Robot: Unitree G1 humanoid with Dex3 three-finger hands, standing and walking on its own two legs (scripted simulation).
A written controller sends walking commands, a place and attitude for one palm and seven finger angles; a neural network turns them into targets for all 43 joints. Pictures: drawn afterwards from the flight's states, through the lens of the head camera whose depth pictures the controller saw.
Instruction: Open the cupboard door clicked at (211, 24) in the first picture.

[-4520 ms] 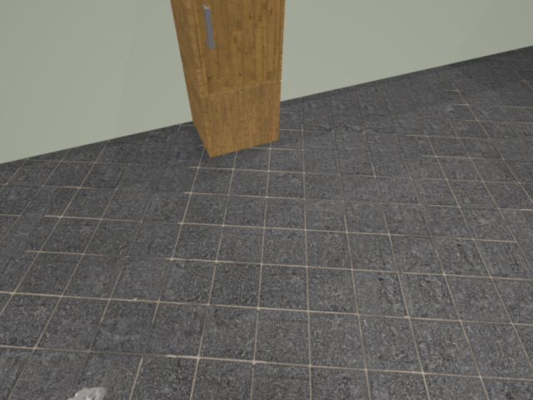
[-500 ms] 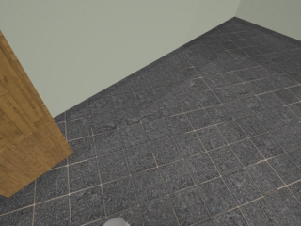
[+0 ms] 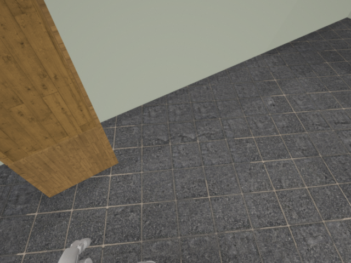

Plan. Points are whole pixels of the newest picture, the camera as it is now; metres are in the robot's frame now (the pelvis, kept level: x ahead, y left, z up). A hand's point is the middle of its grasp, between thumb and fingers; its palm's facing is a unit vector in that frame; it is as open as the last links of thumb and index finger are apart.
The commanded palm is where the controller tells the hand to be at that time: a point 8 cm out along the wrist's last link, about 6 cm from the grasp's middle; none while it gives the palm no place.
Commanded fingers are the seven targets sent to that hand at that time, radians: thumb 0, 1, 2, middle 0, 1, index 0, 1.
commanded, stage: turn to face it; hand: left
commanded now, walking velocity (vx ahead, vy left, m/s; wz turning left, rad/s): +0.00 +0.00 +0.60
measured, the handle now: out of the picture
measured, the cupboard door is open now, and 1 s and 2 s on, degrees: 0 0 0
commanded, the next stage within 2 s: take the last steps up to it in 0.82 s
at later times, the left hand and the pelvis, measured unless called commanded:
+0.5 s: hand out of the picture -0.08 +0.21 -0.18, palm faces +0.37 -0.89 -0.27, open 7.4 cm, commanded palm none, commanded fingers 0.00 0.90 0.90 -0.20 -0.30 -0.20 -0.30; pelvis -0.03 -0.01 -0.01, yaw +19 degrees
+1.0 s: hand out of the picture -0.06 +0.17 -0.15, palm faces +0.50 -0.83 -0.26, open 7.4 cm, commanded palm none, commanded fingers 0.00 0.90 0.90 -0.20 -0.30 -0.20 -0.30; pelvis -0.03 -0.03 +0.00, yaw +29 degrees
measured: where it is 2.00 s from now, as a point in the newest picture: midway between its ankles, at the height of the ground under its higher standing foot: outside the picture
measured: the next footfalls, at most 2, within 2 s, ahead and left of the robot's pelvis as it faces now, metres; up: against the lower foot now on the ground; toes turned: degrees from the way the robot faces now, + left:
right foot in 0.02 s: +0.05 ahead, -0.13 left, +0.00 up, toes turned -1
left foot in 0.48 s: -0.05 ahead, +0.12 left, +0.00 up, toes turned +25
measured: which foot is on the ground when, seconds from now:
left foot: down 0.00-0.02, up 0.04-0.46, down 0.48-0.86, up 0.88-1.00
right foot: up 0.00-0.00, down 0.02-0.48, up 0.50-0.82, down 0.84-1.00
